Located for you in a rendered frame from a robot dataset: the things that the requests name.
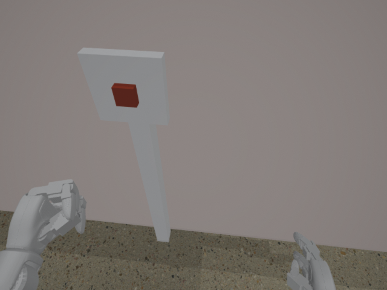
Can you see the panel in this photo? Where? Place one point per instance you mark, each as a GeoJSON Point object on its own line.
{"type": "Point", "coordinates": [147, 70]}

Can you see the right robot hand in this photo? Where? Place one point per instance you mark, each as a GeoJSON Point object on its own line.
{"type": "Point", "coordinates": [316, 272]}

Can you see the button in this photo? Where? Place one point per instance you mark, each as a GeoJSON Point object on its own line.
{"type": "Point", "coordinates": [125, 95]}

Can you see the left robot hand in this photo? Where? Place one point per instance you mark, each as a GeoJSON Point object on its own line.
{"type": "Point", "coordinates": [28, 228]}

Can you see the left robot forearm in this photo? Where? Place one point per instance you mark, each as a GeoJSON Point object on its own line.
{"type": "Point", "coordinates": [19, 269]}

